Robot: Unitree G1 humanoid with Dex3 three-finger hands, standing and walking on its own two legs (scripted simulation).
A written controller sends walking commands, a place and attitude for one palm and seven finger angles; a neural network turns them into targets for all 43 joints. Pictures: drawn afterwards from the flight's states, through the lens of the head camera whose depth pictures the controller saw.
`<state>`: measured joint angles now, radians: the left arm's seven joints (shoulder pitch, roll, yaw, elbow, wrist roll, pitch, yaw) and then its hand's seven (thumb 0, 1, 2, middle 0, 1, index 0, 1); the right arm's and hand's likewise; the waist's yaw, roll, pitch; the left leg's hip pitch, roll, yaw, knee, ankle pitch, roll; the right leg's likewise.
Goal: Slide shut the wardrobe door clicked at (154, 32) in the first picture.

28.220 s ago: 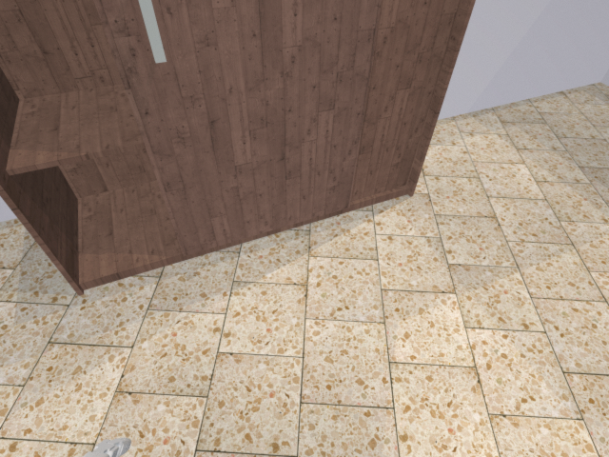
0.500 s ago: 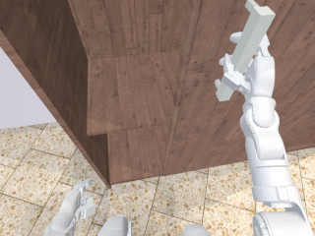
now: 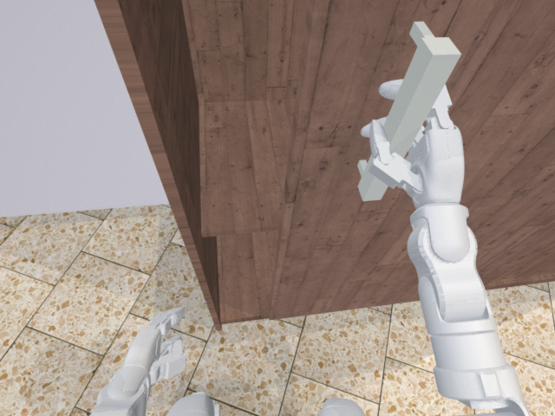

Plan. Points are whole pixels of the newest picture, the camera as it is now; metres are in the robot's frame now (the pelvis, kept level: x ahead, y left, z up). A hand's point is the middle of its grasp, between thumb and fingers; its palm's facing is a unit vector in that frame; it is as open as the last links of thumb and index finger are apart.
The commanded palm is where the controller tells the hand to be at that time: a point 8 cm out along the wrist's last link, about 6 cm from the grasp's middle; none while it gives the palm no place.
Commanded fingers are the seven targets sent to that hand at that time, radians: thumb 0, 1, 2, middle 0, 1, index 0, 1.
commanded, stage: step sideways, sliding the door along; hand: right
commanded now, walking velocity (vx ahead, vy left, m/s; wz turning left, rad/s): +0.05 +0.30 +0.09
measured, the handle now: (390, 124) +0.40 -0.15 +0.20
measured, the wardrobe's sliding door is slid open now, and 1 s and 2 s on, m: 0.16 0.00 0.00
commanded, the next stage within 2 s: stop walking and hold the door there in 1.58 s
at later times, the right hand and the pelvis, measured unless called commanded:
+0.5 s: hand (260, 165) +0.35 +0.00 +0.19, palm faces +0.14 +0.98 -0.12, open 6.7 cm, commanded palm +0.32 -0.01 +0.20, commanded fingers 0.00 -0.90 -0.90 0.45 1.40 0.45 1.40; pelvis -0.04 +0.14 -0.01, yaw +3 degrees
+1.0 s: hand (227, 159) +0.36 +0.04 +0.19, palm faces +0.40 +0.92 -0.07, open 6.9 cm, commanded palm +0.32 +0.07 +0.19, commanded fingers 0.00 -0.90 -0.90 0.45 1.40 0.45 1.40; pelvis -0.04 +0.29 -0.01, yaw +2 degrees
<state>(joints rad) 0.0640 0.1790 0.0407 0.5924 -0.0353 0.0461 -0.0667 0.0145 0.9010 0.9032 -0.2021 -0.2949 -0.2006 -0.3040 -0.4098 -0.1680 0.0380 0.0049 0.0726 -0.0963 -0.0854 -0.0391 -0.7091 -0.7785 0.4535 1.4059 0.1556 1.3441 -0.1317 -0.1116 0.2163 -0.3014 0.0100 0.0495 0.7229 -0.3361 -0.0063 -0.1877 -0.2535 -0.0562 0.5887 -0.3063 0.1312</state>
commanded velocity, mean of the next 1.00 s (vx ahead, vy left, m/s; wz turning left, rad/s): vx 0.22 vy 0.30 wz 0.02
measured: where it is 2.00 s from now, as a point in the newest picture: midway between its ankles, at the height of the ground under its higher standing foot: outside the picture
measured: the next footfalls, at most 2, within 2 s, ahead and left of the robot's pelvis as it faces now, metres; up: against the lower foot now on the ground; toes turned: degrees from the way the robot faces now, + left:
left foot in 0.04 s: +0.07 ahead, +0.16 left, +0.00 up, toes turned +4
right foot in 0.22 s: +0.05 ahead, -0.11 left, +0.00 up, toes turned -5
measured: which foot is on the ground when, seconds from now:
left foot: up 0.00-0.02, down 0.04-0.22, up 0.24-0.44, down 0.46-0.66, up 0.68-0.98, down 1.00-1.00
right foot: down 0.00-0.04, up 0.06-0.20, down 0.22-0.46, up 0.48-0.64, down 0.66-1.00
